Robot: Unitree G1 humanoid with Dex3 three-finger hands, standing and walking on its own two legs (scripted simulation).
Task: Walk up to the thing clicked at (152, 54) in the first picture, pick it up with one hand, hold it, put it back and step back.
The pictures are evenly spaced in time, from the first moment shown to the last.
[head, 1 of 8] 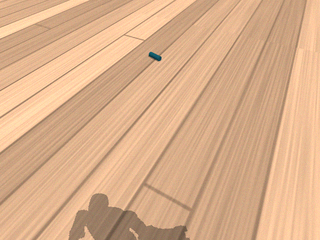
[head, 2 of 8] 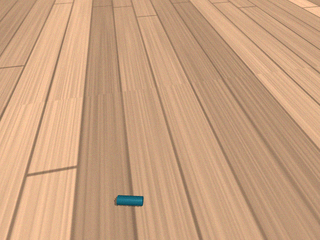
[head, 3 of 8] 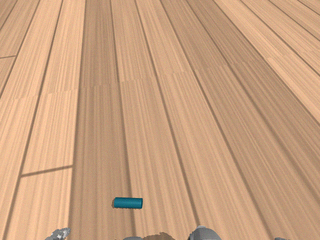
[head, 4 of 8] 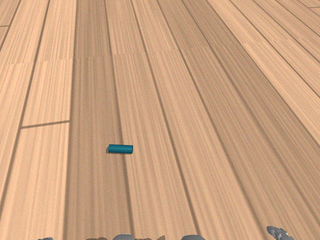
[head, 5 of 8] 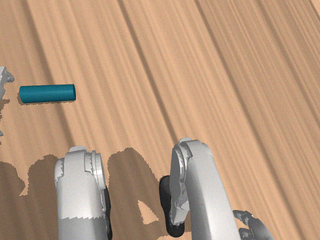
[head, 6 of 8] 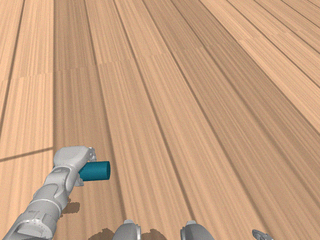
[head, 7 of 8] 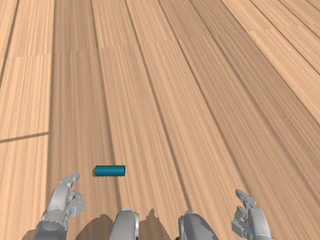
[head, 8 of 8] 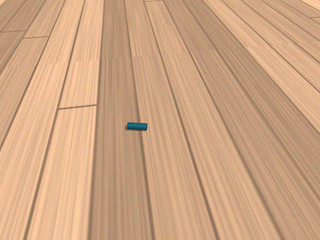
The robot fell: no
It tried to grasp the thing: yes
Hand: left
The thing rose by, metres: 0.67
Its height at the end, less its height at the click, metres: +0.00
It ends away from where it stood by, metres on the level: 0.02
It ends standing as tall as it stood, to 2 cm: yes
